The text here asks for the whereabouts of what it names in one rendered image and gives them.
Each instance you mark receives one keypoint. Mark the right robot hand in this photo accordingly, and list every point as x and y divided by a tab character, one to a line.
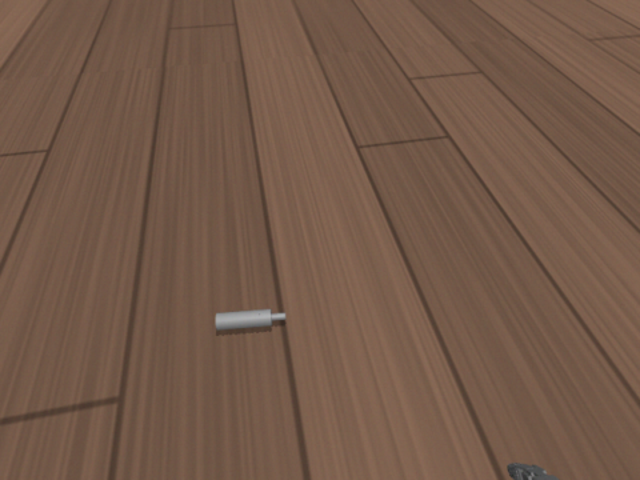
519	471

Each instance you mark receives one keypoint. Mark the bottle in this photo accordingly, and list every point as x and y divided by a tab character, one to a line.
247	319

